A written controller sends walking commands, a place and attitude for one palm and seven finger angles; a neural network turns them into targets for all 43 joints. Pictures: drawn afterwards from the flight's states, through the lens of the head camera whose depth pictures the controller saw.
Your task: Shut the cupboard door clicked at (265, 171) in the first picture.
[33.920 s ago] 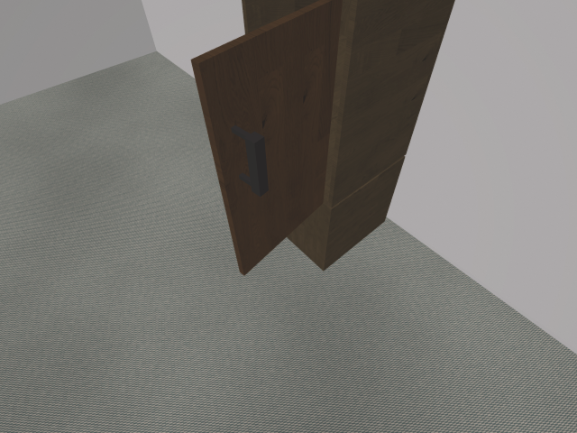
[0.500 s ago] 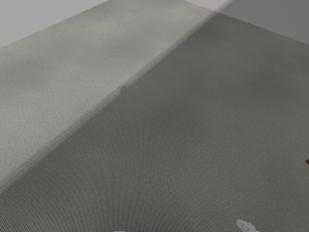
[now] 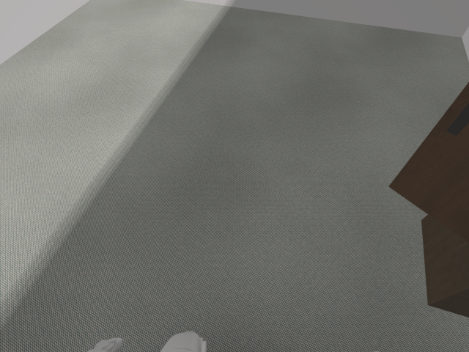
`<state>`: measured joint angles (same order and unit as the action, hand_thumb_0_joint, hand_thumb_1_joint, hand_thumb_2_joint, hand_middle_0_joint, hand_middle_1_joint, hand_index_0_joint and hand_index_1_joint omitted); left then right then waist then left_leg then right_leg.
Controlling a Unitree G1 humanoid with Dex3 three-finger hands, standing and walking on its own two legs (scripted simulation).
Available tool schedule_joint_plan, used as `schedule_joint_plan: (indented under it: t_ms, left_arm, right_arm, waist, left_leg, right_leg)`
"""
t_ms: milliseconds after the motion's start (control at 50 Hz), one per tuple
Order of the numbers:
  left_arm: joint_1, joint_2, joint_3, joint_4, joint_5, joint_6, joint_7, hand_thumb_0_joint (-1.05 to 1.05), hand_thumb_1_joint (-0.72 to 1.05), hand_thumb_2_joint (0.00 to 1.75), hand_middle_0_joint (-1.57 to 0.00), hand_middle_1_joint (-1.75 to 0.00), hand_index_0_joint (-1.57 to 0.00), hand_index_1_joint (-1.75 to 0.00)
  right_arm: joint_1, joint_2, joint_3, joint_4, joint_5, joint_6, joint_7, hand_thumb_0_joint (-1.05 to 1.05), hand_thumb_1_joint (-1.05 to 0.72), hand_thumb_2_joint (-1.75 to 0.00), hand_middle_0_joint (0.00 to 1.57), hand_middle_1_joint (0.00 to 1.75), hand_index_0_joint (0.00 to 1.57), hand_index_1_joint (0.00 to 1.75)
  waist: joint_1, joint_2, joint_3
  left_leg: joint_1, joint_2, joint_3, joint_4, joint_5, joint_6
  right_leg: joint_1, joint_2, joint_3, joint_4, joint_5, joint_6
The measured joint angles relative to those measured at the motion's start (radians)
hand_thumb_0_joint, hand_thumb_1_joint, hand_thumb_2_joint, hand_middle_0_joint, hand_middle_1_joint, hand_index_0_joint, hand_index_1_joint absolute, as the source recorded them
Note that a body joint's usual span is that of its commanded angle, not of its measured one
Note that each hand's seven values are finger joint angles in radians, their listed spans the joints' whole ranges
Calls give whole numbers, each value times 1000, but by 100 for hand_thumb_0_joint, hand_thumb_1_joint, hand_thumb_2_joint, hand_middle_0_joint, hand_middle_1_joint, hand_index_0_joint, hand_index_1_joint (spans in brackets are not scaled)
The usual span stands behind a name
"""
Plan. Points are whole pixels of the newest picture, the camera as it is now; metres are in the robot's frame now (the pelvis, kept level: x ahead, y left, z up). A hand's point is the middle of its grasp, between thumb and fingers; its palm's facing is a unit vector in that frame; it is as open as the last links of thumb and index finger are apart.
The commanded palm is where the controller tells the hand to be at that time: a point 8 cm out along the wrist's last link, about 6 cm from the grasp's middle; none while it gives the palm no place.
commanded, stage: turn to face it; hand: left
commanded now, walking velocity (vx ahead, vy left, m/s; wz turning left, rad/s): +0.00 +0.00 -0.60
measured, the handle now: out of the picture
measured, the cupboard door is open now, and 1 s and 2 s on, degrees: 58 58 58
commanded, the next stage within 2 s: take the last steps up to it in 1.26 s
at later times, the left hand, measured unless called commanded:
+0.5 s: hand (163, 316) +0.20 +0.16 -0.16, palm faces -0.31 -0.91 -0.28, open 7.3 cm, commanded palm none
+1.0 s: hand (192, 291) +0.25 +0.11 -0.16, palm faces -0.54 -0.81 -0.23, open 7.4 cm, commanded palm none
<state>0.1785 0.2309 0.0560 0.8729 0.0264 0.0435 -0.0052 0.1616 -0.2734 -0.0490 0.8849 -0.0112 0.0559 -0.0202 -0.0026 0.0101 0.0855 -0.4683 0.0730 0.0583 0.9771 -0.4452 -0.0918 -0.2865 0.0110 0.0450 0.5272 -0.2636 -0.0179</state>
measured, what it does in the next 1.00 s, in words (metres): steps on the spot, turning right: left foot, then right foot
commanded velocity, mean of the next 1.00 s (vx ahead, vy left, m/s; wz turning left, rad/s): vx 0.00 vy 0.00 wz -0.56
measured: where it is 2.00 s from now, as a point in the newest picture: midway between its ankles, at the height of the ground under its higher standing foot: outside the picture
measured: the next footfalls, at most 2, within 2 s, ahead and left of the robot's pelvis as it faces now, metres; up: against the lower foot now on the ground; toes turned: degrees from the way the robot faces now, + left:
left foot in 0.14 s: +0.08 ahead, +0.14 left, +0.00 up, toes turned -2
right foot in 0.46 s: +0.02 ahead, -0.13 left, +0.00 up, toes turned -21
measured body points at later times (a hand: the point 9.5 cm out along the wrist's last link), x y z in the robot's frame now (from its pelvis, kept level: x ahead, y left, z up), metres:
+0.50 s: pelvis +0.02 -0.01 -0.01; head +0.05 -0.03 +0.43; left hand +0.21 +0.21 -0.14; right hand -0.02 -0.28 -0.16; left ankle +0.03 +0.14 -0.72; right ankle -0.02 -0.12 -0.74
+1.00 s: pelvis +0.04 -0.01 +0.00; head +0.09 -0.03 +0.45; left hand +0.28 +0.15 -0.14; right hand -0.05 -0.25 -0.13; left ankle +0.10 +0.11 -0.74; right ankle -0.04 -0.10 -0.69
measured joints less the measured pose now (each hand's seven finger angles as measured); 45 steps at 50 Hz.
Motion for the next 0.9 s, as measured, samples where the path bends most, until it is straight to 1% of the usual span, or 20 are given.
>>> schedule_joint_plan:
  t_ms: [60, 120, 140, 160, 180, 220, 280, 400, 440, 460, 480, 520, 580, 640, 720, 760, 780, 820, 860, 900]
  left_arm:
    - [7, 2, 1, 4, 3, 7, -3, 0, 91, 89, -20, -30, -20, -30]
    - [12, 8, 5, 8, -1, 17, -5, 0, 91, 89, -20, -30, -20, -30]
    - [16, 9, 7, 5, -6, 22, -6, 0, 91, 89, -20, -30, -20, -30]
    - [9, 16, 11, 6, -9, 27, -8, 0, 91, 89, -20, -30, -20, -30]
    - [2, 24, 14, 8, -8, 32, -10, 0, 91, 89, -20, -30, -20, -30]
    - [-12, 35, 22, 11, -5, 36, -17, 0, 91, 89, -20, -30, -20, -30]
    - [-29, 41, 30, 4, -6, 39, -28, 0, 91, 89, -20, -30, -20, -30]
    - [-47, 32, 25, -9, -7, 36, -37, 0, 91, 89, -19, -30, -20, -30]
    - [-46, 31, 19, -16, -7, 25, -39, 0, 91, 89, -19, -30, -20, -30]
    - [-40, 40, 16, -24, -5, 14, -38, 0, 91, 89, -19, -30, -20, -30]
    - [-45, 32, 15, -19, -4, 3, -31, 0, 91, 89, -19, -30, -20, -30]
    - [-47, 11, 6, -12, -5, -6, -19, 0, 91, 89, -20, -30, -20, -30]
    - [-32, -3, 1, -6, -3, -1, -6, 0, 91, 89, -20, -30, -20, -30]
    - [-18, -3, -1, 4, 0, 6, -3, 0, 91, 89, -20, -30, -20, -30]
    - [-4, 6, 2, 13, 1, 11, -5, 0, 91, 89, -20, -30, -20, -30]
    - [7, 8, 6, 14, -6, 19, -5, 0, 91, 89, -20, -30, -20, -30]
    - [5, 13, 9, 17, -10, 25, -7, 0, 91, 89, -20, -30, -20, -30]
    - [-2, 27, 15, 21, -8, 32, -11, 0, 91, 89, -20, -30, -20, -30]
    - [-11, 35, 23, 24, -5, 34, -18, 0, 91, 89, -20, -30, -20, -30]
    - [-21, 37, 28, 21, -6, 36, -23, 0, 91, 89, -20, -30, -20, -30]
  right_arm:
    - [-9, 15, 5, -16, 3, -7, 3, 0, -90, -90, 19, 30, 19, 30]
    - [-6, 26, 14, -30, 6, -24, 2, 0, -90, -90, 20, 30, 20, 30]
    - [2, 24, 18, -37, 2, -34, 2, 0, -90, -90, 20, 30, 20, 30]
    - [4, 31, 21, -37, -4, -41, -1, 0, -90, -90, 20, 30, 20, 30]
    - [7, 39, 27, -37, -9, -44, -2, 0, -90, -90, 20, 30, 20, 30]
    - [23, 51, 36, -36, -17, -48, -4, 0, -90, -90, 20, 30, 20, 30]
    - [47, 57, 39, -27, -23, -43, -6, 0, -90, -90, 20, 30, 20, 30]
    - [74, 39, 23, -4, -22, -34, 1, 0, -90, -90, 20, 30, 20, 30]
    - [87, 26, 14, 0, -17, -29, 5, 0, -90, -90, 20, 30, 20, 30]
    - [97, 23, 10, -1, -12, -24, 8, 0, -90, -90, 20, 30, 20, 30]
    - [89, 10, 5, 6, -9, -14, 7, 0, -90, -90, 20, 30, 20, 30]
    - [64, -13, -3, 19, -4, 9, -2, 0, -90, -90, 20, 30, 20, 30]
    - [34, -18, -6, 21, -3, 11, -6, 0, -90, -90, 20, 30, 20, 30]
    - [19, -5, -1, 4, -2, 1, 0, 0, -90, -90, 20, 30, 19, 30]
    - [3, 18, 9, -18, 3, -14, 3, 0, -90, -90, 20, 30, 19, 30]
    - [11, 19, 18, -30, 3, -33, 2, 0, -90, -90, 20, 30, 20, 30]
    - [12, 25, 21, -30, -2, -41, 0, 0, -90, -90, 20, 30, 20, 30]
    - [18, 40, 32, -30, -12, -47, 0, 0, -90, -90, 20, 30, 20, 30]
    - [32, 53, 40, -28, -19, -50, -2, 0, -90, -90, 20, 30, 20, 30]
    - [44, 59, 42, -23, -22, -48, -5, 0, -90, -90, 20, 30, 20, 30]
  waist:
    - [6, -24, -8]
    - [6, -37, -21]
    - [4, -30, -31]
    - [1, -41, -29]
    - [2, -50, -22]
    - [1, -52, -12]
    - [3, -37, 1]
    - [-11, 11, 9]
    - [-15, 23, 5]
    - [-15, 8, -8]
    - [-13, 23, -4]
    - [-15, 47, 10]
    - [-13, 37, 14]
    - [-11, 8, 6]
    - [2, -25, -6]
    - [2, -21, -23]
    - [0, -26, -26]
    - [2, -41, -18]
    - [4, -43, -12]
    - [6, -35, -5]
  left_leg:
    - [38, -20, -4, -143, 24, 4]
    - [121, -33, -5, -354, 117, 15]
    - [143, -24, -12, -419, 149, 40]
    - [136, -24, -4, -407, 159, 64]
    - [136, -20, 8, -392, 157, 79]
    - [154, 0, 24, -396, 155, 87]
    - [196, 34, 46, -439, 168, 80]
    - [229, 101, 108, -428, 144, 50]
    - [217, 120, 126, -374, 111, 33]
    - [194, 114, 137, -323, 87, 29]
    - [160, 114, 106, -238, 13, 24]
    - [86, 80, 30, -53, -80, 19]
    - [12, 33, 1, 78, -49, 9]
    - [7, 8, 7, -1, -2, 2]
    - [73, -23, 3, -230, 56, 7]
    - [139, -19, -1, -407, 156, 26]
    - [137, -16, 5, -411, 188, 53]
    - [141, -5, 26, -382, 159, 83]
    - [168, 12, 42, -402, 145, 87]
    - [198, 29, 56, -437, 155, 79]
  right_leg:
    - [-3, 9, 41, -9, 7, 8]
    - [-24, 27, 78, 25, -9, 25]
    - [-44, 41, 81, 56, -26, 28]
    - [-73, 41, 79, 125, -103, 30]
    - [-106, 40, 64, 223, -177, 34]
    - [-164, 36, 16, 415, -243, 45]
    - [-187, 10, -51, 507, -241, 62]
    - [-87, -16, -115, 266, -179, 53]
    - [-17, -17, -126, 113, -76, 38]
    - [11, -29, -107, 40, -24, 17]
    - [-3, -20, -99, 59, -33, 7]
    - [-19, -6, -83, 91, -56, 1]
    - [-9, -4, -42, 47, -31, 6]
    - [-3, -5, -4, 5, -4, 8]
    - [-18, 7, 49, 6, 0, 22]
    - [-41, 29, 67, 43, -20, 34]
    - [-66, 33, 67, 101, -82, 35]
    - [-125, 33, 39, 290, -213, 39]
    - [-172, 25, -3, 462, -243, 50]
    - [-188, 8, -43, 528, -237, 61]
